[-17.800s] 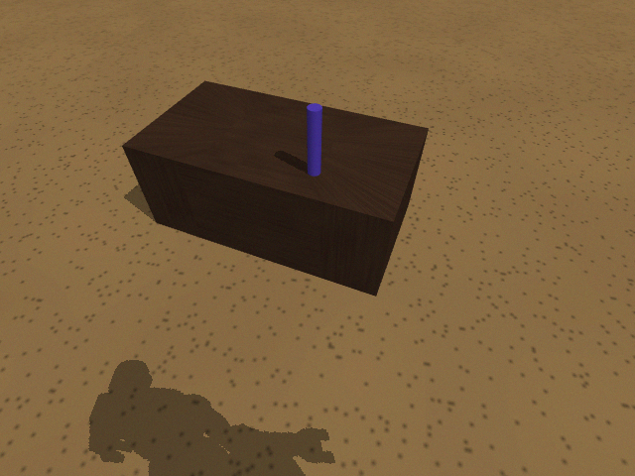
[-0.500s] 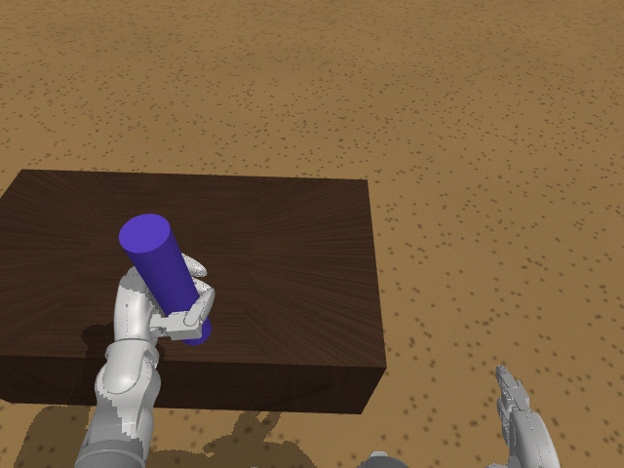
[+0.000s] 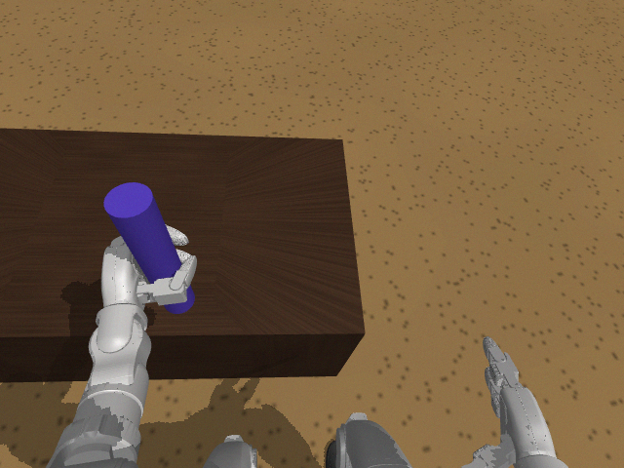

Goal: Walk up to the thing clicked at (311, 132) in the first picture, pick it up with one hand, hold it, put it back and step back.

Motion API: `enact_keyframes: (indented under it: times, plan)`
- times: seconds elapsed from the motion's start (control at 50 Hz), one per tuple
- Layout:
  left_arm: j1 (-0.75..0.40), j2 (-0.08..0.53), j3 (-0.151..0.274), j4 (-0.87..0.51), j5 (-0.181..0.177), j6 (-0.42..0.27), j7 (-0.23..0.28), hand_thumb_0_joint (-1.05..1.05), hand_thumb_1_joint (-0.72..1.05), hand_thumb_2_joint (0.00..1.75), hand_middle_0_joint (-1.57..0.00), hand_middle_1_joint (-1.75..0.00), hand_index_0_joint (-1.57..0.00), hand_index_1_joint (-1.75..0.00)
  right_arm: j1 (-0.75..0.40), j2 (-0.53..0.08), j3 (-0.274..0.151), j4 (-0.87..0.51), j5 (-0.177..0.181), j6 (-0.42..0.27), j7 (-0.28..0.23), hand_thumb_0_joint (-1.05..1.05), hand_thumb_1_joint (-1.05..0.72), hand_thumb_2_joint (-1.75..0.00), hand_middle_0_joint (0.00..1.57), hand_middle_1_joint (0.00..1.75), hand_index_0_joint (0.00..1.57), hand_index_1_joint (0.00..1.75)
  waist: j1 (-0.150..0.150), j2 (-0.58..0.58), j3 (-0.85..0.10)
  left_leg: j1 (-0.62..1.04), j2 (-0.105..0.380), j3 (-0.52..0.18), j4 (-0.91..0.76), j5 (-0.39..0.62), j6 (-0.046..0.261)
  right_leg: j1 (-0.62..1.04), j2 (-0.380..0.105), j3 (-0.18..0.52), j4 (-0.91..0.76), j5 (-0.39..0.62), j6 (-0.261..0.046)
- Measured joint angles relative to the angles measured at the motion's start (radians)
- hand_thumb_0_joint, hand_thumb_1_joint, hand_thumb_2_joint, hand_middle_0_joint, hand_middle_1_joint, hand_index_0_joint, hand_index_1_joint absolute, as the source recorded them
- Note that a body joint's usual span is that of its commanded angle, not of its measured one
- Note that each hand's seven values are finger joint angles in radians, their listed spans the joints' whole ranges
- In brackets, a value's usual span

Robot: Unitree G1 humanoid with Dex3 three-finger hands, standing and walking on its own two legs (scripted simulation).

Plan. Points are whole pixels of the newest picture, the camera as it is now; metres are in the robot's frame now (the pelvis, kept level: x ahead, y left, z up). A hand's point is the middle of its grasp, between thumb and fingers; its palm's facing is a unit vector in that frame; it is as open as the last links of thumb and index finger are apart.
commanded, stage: crouch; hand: left
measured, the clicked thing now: (159, 260) +0.38 +0.19 +0.02
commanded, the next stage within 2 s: lower in 0.90 s
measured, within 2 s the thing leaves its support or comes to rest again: rests again in 1.72 s
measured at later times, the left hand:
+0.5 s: hand (193, 246) +0.45 +0.16 -0.07, palm faces +0.07 -1.00 -0.02, open 6.2 cm
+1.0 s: hand (200, 241) +0.48 +0.16 -0.11, palm faces +0.09 -1.00 -0.01, open 6.2 cm
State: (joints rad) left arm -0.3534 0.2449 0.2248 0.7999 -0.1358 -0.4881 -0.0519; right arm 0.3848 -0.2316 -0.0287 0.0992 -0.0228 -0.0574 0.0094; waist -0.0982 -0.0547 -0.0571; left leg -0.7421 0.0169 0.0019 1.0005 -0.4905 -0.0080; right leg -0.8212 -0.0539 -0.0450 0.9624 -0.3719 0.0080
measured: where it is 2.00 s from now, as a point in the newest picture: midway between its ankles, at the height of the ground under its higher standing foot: outside the picture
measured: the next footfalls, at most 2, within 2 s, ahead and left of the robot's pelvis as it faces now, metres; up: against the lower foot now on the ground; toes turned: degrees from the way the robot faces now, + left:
none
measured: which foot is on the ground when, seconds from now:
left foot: down 0.00-1.00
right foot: down 0.00-1.00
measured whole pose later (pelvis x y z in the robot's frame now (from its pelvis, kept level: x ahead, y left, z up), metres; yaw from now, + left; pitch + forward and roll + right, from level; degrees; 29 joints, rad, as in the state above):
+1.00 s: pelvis -0.02 +0.01 -0.08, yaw -1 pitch +28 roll -3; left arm -0.75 0.45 0.39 1.20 -0.02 -0.62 -0.01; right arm 0.41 -0.29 -0.05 -0.21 -0.07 -0.02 0.08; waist -0.30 -0.04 -0.14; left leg -1.27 0.03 -0.04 1.40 -0.62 -0.01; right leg -1.32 -0.05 -0.06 1.31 -0.46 0.01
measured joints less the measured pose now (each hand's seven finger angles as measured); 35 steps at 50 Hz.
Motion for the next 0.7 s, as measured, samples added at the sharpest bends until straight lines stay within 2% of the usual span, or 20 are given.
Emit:
enact_keyframes:
  times: [0.1, 0.22, 0.36, 0.7]
  plan:
    - [-0.092, 0.039, 0.031, 0.118, 0.018, -0.068, -0.008, -0.02, 0.00, 1.19, -0.94, -1.11, -0.98, -1.14, 0.012, -0.018, -0.001, -0.070, -0.020, 0.002, 0.019, -0.01, 0.56, -0.04, 0.06, 0.05, 0.06, 0.06, -0.037, -0.006, -0.013, -0.117, 0.003, -0.007, 0.082, -0.022, -0.001, -0.109, 0.001, -0.004, 0.066, -0.013, -0.002]
    - [-0.178, 0.073, 0.057, 0.207, 0.038, -0.112, -0.012, -0.02, 0.00, 1.19, -0.94, -1.11, -0.98, -1.13, 0.021, -0.031, -0.003, -0.120, -0.036, 0.016, 0.038, -0.01, 0.55, -0.04, 0.06, 0.05, 0.06, 0.06, -0.073, 0.002, -0.043, -0.240, 0.007, -0.017, 0.176, -0.053, 0.001, -0.224, 0.003, -0.010, 0.142, -0.034, -0.001]
    - [-0.260, 0.101, 0.092, 0.282, 0.061, -0.134, 0.001, -0.02, 0.00, 1.19, -0.94, -1.10, -0.99, -1.13, 0.025, -0.029, -0.004, -0.161, -0.044, 0.025, 0.051, -0.01, 0.54, -0.04, 0.06, 0.05, 0.06, 0.06, -0.105, 0.014, -0.069, -0.338, 0.009, -0.021, 0.258, -0.084, 0.004, -0.320, 0.003, -0.011, 0.214, -0.057, 0.002]
    - [-0.344, 0.163, 0.149, 0.348, 0.100, -0.135, 0.022, -0.02, 0.00, 1.19, -0.94, -1.10, -0.99, -1.13, 0.028, -0.040, -0.010, -0.264, -0.048, 0.041, 0.061, -0.01, 0.53, -0.05, 0.06, 0.05, 0.06, 0.06, -0.162, 0.019, -0.081, -0.474, 0.011, -0.031, 0.368, -0.121, 0.001, -0.455, 0.004, -0.015, 0.319, -0.088, -0.002]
